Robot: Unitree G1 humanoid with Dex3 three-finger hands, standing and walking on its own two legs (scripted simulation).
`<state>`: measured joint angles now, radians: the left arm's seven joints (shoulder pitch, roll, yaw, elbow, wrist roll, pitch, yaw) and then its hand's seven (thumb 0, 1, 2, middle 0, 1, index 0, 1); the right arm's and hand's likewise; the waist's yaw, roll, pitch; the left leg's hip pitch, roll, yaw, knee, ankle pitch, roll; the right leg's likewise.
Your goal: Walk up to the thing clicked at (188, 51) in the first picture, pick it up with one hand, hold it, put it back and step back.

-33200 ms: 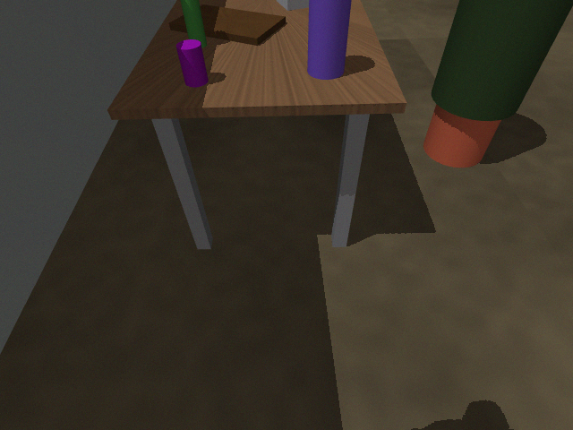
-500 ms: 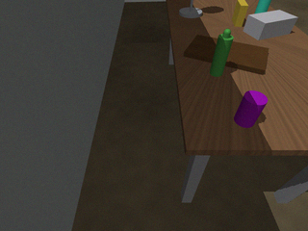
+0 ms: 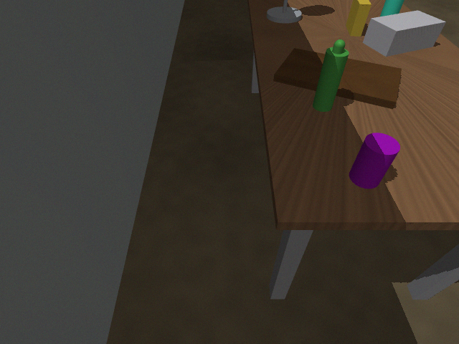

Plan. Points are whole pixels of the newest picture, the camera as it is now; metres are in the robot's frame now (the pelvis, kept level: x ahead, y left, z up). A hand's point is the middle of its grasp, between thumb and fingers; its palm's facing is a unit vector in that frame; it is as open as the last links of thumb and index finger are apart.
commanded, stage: stand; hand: right
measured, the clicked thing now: (372, 161) +0.49 -0.29 +0.03
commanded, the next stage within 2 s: step back in 1.84 s
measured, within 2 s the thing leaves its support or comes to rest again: neither
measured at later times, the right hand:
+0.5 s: hand out of the picture +0.08 -0.25 -0.16, palm faces -0.04 +0.94 -0.35, open 7.4 cm
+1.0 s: hand out of the picture +0.09 -0.25 -0.16, palm faces -0.04 +0.94 -0.35, open 7.4 cm
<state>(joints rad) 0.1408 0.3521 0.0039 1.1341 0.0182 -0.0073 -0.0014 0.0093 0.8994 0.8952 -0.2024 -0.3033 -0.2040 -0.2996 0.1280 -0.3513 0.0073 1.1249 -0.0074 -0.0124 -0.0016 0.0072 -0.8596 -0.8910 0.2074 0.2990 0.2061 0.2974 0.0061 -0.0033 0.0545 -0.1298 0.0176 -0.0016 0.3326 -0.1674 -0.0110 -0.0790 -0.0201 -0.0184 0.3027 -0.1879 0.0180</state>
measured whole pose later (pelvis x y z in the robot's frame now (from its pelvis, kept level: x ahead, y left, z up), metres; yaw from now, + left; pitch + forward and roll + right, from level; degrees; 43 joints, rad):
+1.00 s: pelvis +0.01 +0.00 +0.00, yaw +0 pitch -2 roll +0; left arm 0.13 0.35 0.00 1.13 0.02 -0.01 0.00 0.01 0.90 0.90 -0.20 -0.30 -0.20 -0.30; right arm 0.11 -0.35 0.00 1.12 -0.01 -0.01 0.00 0.01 -0.90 -0.90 0.21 0.30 0.21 0.30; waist 0.01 0.00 0.06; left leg -0.12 0.01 0.00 0.33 -0.18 -0.01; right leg -0.07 -0.02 -0.02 0.30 -0.20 0.02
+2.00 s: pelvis -0.02 +0.00 -0.01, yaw +0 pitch -1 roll +0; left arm 0.10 0.38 0.05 1.03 0.00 0.02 0.01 0.01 0.90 0.90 -0.20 -0.30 -0.20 -0.30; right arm 0.08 -0.37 -0.03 1.05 0.01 0.02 0.01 0.01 -0.90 -0.90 0.21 0.30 0.21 0.30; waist 0.00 0.00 0.14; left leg -0.24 0.02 -0.01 0.49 -0.22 -0.01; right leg -0.20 -0.02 -0.02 0.49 -0.26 0.01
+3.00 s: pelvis -0.22 +0.04 -0.03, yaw -2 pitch -2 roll +1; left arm 0.11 0.39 0.06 0.75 0.02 0.05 0.01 0.01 0.90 0.90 -0.20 -0.30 -0.21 -0.30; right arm 0.15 -0.38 -0.05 0.87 -0.02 0.02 -0.02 0.01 -0.90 -0.90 0.21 0.30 0.21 0.30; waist 0.03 -0.05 0.21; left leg -0.27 -0.05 -0.01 0.66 -0.34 0.02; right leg -0.41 -0.02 0.05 0.75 -0.35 -0.01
